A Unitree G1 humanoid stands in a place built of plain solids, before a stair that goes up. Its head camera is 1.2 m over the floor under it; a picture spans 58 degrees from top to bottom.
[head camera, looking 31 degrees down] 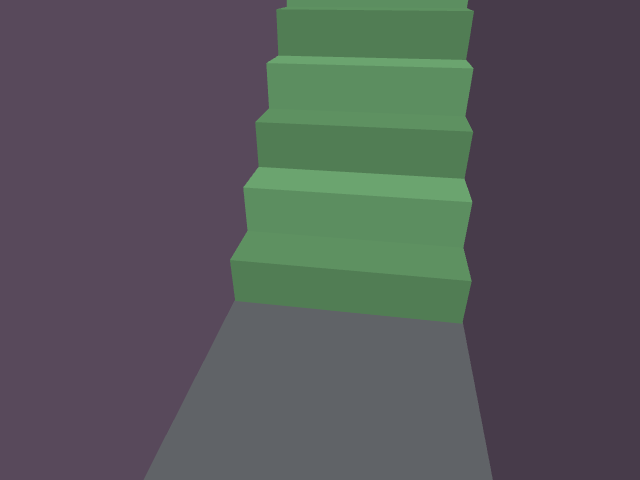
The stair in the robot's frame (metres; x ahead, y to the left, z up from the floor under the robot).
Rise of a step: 0.21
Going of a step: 0.25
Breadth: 0.96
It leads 9 degrees to the right of straight ahead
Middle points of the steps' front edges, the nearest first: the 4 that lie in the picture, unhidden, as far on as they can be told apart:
1.41 -0.10 0.22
1.65 -0.14 0.43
1.89 -0.18 0.65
2.14 -0.22 0.86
